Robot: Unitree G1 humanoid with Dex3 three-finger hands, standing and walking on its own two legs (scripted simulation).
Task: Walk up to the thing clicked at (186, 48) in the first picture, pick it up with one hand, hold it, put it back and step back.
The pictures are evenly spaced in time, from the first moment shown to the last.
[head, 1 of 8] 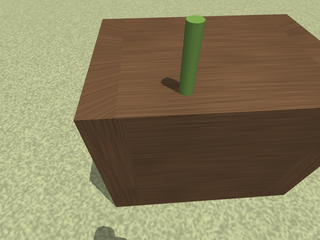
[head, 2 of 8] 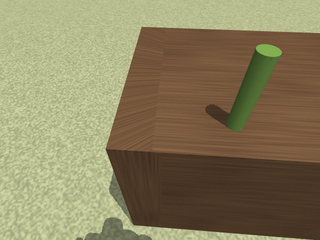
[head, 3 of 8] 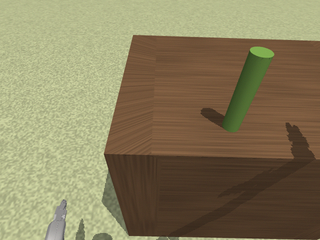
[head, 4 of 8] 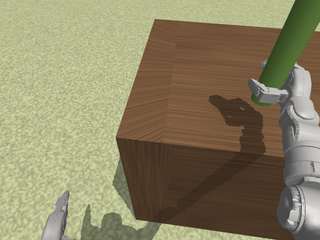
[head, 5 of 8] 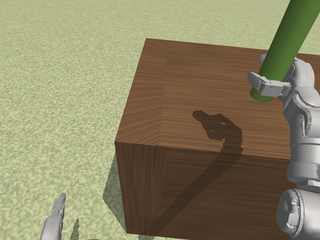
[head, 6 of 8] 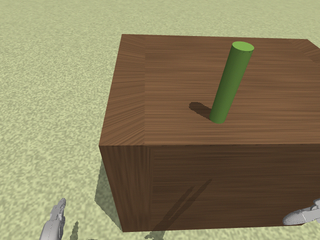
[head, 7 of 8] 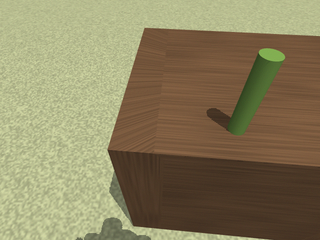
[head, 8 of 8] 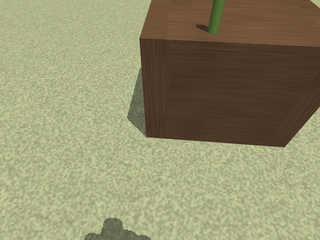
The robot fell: no
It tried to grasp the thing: yes
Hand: right
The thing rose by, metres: 0.26
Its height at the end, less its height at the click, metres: +0.00
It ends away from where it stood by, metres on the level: 0.01
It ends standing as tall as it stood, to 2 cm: yes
